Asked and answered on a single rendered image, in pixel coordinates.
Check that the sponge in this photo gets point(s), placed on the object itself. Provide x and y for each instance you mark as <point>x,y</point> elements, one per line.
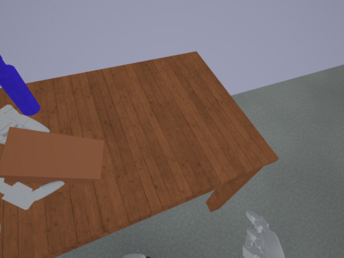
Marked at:
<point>40,157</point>

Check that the robot right hand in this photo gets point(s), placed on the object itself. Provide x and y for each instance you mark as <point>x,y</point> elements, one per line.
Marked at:
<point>266,245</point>

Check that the robot left hand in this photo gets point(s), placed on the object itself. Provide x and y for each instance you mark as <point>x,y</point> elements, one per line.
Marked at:
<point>20,194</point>

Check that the table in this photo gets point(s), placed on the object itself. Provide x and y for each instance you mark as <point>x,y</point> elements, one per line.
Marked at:
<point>171,133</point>

